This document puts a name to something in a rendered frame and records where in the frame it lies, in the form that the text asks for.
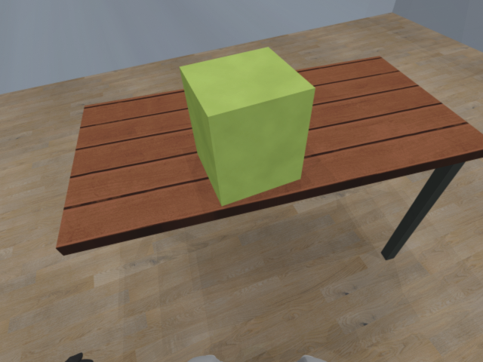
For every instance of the table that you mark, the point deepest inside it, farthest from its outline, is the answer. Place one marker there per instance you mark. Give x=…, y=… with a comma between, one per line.
x=136, y=171

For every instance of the carton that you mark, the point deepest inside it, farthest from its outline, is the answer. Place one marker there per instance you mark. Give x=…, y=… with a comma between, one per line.
x=250, y=115

